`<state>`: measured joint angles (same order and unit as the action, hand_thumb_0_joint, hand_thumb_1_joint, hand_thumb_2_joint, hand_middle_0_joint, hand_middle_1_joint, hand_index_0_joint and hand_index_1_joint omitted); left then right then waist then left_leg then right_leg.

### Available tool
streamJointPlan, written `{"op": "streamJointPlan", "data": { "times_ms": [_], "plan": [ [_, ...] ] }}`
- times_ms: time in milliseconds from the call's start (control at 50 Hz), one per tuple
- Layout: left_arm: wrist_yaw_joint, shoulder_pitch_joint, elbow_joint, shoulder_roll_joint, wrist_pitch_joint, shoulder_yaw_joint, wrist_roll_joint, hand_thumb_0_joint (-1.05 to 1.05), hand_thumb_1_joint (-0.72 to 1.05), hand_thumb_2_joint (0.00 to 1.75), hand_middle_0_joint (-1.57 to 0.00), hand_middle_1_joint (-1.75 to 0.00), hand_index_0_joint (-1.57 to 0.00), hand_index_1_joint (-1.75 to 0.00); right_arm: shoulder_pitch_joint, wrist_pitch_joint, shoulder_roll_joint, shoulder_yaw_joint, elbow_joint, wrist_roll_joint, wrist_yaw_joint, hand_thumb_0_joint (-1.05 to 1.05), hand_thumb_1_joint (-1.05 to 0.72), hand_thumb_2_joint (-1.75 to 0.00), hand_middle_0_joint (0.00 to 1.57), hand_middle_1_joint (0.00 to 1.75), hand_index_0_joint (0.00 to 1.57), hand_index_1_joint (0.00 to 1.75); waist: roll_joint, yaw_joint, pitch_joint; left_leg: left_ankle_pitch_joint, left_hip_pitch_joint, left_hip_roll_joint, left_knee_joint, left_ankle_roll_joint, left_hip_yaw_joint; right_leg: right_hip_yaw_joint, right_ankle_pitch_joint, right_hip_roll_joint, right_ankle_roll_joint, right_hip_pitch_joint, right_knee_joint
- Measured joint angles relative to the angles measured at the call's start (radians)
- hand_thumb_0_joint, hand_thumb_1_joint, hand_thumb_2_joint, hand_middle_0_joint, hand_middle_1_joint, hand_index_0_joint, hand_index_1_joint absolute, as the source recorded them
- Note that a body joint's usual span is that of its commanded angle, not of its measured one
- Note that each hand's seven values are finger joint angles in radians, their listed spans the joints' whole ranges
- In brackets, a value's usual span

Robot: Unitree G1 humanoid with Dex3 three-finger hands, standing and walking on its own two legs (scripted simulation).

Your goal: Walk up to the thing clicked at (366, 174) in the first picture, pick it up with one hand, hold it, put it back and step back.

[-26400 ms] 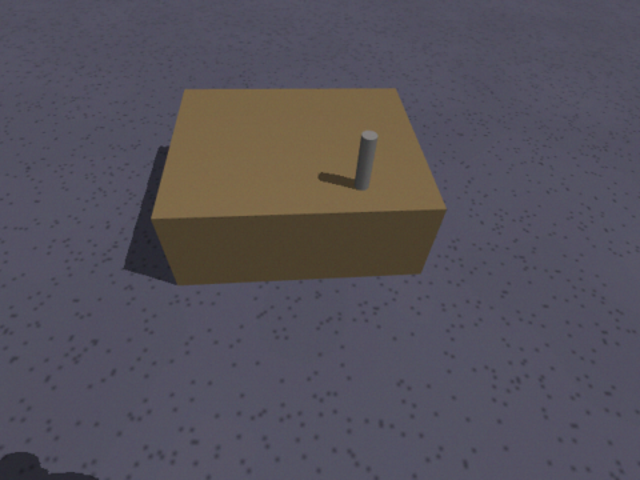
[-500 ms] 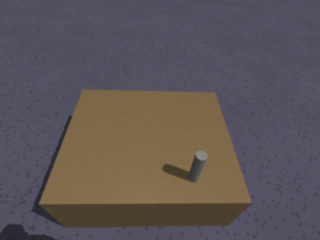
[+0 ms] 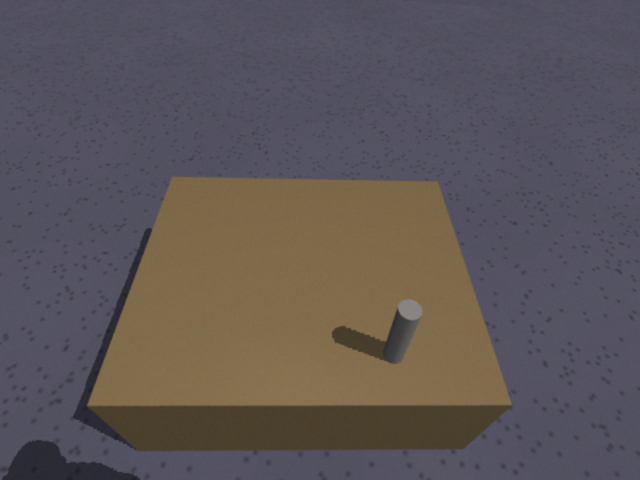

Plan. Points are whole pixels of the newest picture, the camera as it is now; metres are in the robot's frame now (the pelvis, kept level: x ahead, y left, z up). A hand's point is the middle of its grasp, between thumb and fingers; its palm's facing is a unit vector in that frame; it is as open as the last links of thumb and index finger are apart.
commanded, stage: stand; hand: right
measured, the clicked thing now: (400, 333) +0.49 -0.20 -0.32
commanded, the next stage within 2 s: step back in 1.70 s
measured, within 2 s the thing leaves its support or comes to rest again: neither
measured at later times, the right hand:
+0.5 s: hand out of the picture +0.07 -0.25 -0.16, palm faces -0.02 +0.94 -0.34, open 7.4 cm
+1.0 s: hand out of the picture +0.07 -0.25 -0.16, palm faces -0.02 +0.94 -0.33, open 7.4 cm
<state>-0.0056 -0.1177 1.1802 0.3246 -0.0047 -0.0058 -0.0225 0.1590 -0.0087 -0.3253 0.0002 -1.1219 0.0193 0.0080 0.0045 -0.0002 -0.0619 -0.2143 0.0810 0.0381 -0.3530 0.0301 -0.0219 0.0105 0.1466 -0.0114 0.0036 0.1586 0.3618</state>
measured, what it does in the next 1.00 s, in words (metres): stands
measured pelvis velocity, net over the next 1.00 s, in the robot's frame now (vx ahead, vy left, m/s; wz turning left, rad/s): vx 0.01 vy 0.00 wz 0.01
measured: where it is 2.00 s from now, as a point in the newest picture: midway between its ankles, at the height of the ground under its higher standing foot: outside the picture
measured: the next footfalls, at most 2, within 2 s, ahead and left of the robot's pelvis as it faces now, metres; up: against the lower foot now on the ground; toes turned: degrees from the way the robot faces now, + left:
none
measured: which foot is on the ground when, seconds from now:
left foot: down 0.00-1.00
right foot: down 0.00-1.00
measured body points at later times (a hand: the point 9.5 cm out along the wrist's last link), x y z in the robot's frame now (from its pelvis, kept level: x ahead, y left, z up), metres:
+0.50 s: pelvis +0.01 +0.00 +0.00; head +0.02 +0.00 +0.45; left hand +0.09 +0.30 -0.14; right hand +0.07 -0.30 -0.14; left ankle -0.01 +0.14 -0.75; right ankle +0.04 -0.12 -0.75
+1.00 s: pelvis +0.01 +0.00 +0.00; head +0.02 +0.00 +0.45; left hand +0.08 +0.30 -0.13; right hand +0.08 -0.30 -0.13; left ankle -0.01 +0.14 -0.75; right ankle +0.04 -0.12 -0.75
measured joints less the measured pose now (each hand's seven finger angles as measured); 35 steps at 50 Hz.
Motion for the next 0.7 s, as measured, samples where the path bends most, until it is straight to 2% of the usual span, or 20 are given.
{"op": "streamJointPlan", "data": {
  "times_ms": [700],
  "plan": [
    [0.000,0.030,-0.015,0.013,-0.004,0.003,0.007,0.01,0.91,0.90,-0.20,-0.30,-0.21,-0.30,-0.028,-0.001,-0.014,-0.002,-0.008,-0.007,-0.004,0.01,-0.91,-0.90,0.20,0.30,0.20,0.30,-0.003,-0.008,0.008,0.000,-0.025,-0.006,0.038,-0.005,0.002,0.003,0.006,-0.006,0.007,-0.023,-0.028]
  ]
}}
